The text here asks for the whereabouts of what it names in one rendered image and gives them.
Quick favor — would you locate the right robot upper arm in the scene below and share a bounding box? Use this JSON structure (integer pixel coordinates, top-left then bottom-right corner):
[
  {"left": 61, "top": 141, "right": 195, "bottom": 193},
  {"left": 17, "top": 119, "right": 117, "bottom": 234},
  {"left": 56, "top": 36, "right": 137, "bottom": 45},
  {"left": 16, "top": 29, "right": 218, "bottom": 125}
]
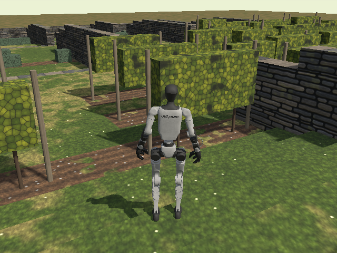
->
[{"left": 181, "top": 108, "right": 195, "bottom": 137}]

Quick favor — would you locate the left robot upper arm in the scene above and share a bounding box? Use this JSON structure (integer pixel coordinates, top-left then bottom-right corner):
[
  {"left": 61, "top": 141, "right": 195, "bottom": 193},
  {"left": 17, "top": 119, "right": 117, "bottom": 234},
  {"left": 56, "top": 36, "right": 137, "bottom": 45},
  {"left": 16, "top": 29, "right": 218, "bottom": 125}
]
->
[{"left": 144, "top": 106, "right": 160, "bottom": 135}]

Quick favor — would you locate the right robot forearm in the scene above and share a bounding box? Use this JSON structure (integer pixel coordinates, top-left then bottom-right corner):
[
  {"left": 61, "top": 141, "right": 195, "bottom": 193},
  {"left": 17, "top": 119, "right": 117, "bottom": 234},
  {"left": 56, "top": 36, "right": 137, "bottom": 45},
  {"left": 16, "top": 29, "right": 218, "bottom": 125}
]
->
[{"left": 190, "top": 130, "right": 200, "bottom": 152}]

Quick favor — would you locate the robot right hand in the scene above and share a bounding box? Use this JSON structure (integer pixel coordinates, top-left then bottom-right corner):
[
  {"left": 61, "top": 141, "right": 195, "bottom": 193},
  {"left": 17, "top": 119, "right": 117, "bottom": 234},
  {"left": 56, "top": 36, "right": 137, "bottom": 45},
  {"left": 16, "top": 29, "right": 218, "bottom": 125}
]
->
[{"left": 189, "top": 151, "right": 201, "bottom": 164}]

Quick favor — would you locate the robot head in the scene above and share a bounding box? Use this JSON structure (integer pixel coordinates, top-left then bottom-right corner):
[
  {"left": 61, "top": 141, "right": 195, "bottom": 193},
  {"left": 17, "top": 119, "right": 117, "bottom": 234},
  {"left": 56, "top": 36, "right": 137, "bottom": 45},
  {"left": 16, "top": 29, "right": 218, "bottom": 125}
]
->
[{"left": 161, "top": 84, "right": 180, "bottom": 110}]

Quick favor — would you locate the robot left thigh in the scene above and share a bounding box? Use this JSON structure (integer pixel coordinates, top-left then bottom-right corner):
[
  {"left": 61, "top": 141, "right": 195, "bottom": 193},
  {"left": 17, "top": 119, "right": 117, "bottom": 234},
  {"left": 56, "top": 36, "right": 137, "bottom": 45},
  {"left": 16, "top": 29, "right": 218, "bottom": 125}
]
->
[{"left": 151, "top": 147, "right": 161, "bottom": 186}]

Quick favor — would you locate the robot left hand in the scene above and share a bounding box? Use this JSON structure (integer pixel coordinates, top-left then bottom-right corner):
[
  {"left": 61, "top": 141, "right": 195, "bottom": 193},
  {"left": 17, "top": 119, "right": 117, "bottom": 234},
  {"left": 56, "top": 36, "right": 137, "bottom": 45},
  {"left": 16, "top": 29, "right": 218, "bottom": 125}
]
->
[{"left": 136, "top": 147, "right": 148, "bottom": 160}]

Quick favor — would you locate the left robot forearm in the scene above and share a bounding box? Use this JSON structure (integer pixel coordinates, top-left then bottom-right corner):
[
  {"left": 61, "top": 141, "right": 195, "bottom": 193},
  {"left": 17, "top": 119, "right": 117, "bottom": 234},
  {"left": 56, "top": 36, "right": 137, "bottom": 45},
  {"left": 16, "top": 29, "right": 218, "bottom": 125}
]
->
[{"left": 137, "top": 127, "right": 149, "bottom": 149}]

